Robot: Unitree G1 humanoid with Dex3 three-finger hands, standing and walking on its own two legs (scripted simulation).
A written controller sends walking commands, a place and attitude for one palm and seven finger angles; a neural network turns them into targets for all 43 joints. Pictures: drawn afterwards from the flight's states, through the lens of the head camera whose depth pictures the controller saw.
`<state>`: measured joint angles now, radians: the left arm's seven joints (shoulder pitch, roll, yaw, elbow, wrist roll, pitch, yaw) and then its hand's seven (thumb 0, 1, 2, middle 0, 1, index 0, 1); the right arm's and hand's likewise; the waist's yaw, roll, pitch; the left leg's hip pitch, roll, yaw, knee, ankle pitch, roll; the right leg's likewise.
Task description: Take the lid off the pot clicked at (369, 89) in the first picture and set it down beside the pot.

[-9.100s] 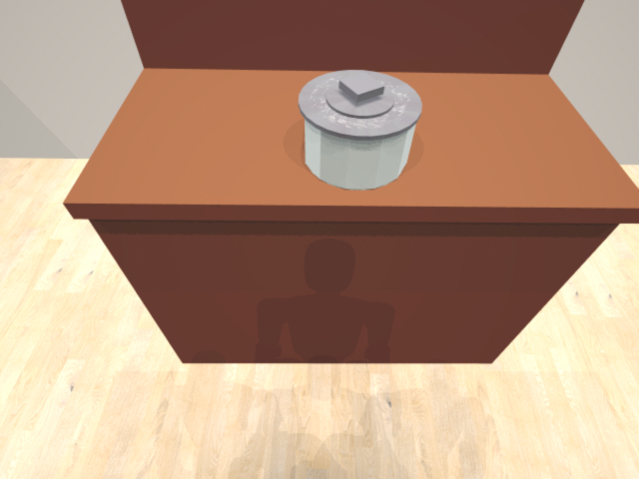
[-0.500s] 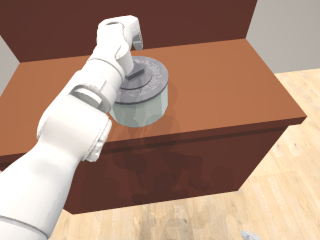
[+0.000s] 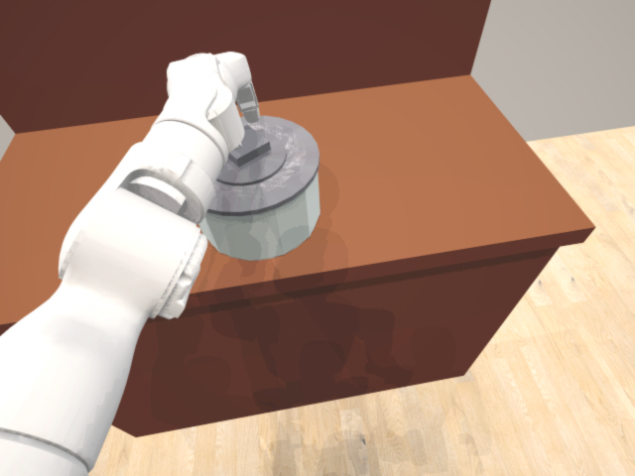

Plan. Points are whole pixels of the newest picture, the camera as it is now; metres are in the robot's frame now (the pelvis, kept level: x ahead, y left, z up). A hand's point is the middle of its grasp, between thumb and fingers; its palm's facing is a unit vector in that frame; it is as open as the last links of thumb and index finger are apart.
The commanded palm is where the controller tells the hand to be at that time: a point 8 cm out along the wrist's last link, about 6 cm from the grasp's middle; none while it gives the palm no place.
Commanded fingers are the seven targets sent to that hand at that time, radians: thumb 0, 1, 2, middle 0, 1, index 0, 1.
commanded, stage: lower the open fingers around the knob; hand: left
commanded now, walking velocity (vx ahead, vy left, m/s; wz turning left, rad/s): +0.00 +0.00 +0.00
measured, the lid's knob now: (243, 145) +0.53 +0.07 +0.14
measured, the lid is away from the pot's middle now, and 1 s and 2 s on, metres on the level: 0.00 0.00 0.00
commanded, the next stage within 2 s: raise the hand to come down again in 2.00 s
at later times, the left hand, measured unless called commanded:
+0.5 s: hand (232, 132) +0.49 +0.08 +0.19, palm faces -0.38 -0.11 -0.92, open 10.1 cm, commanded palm +0.50 +0.07 +0.22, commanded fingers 0.00 -0.36 1.58 -0.85 -0.08 -0.85 -0.08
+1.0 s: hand (243, 135) +0.50 +0.07 +0.17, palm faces -0.41 -0.13 -0.90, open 10.2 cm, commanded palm +0.51 +0.07 +0.21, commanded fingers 0.00 -0.36 1.58 -0.85 -0.08 -0.85 -0.08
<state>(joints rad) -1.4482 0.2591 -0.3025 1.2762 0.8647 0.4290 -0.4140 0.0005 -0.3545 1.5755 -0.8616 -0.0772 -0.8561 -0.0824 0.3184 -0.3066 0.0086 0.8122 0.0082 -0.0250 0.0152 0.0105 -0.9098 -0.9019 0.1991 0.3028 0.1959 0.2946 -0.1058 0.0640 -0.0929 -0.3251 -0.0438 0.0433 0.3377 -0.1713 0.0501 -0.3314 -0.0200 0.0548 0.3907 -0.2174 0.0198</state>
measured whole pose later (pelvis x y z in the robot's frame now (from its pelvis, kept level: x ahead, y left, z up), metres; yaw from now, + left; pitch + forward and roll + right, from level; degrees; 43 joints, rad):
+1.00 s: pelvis +0.00 +0.00 +0.00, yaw +0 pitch +12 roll +0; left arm -1.49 0.26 -0.28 1.38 0.90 0.40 -0.37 0.00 -0.35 1.58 -0.90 -0.10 -0.85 -0.08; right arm 0.34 -0.30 0.01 0.81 0.01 0.01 0.00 0.01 -0.91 -0.90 0.20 0.30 0.20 0.29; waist -0.16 0.05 -0.10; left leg -0.42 -0.04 0.04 0.41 -0.21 0.05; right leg -0.41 -0.01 0.06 0.44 -0.24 0.02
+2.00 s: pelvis +0.00 +0.00 -0.01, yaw -1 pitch +12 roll +0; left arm -1.47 0.27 -0.27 1.35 0.91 0.39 -0.37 0.00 -0.35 1.58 -0.91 -0.11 -0.85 -0.08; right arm 0.34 -0.30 0.02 0.78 0.02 0.05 0.00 0.01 -0.91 -0.90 0.20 0.30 0.20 0.29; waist -0.16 0.05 -0.11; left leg -0.42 -0.04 0.05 0.43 -0.22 0.06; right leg -0.41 -0.01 0.06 0.45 -0.24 0.02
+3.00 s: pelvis +0.01 -0.01 +0.00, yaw +1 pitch +10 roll +1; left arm -1.40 0.28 -0.30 1.24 0.90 0.33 -0.32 0.00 -0.19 1.15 -0.69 -0.32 -0.69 -0.32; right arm 0.27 -0.28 0.01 0.78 0.03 0.03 0.02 0.01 -0.91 -0.90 0.20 0.30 0.20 0.29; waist -0.12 0.06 -0.10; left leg -0.36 -0.03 0.02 0.41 -0.21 0.04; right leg -0.35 -0.01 0.03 0.44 -0.25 0.01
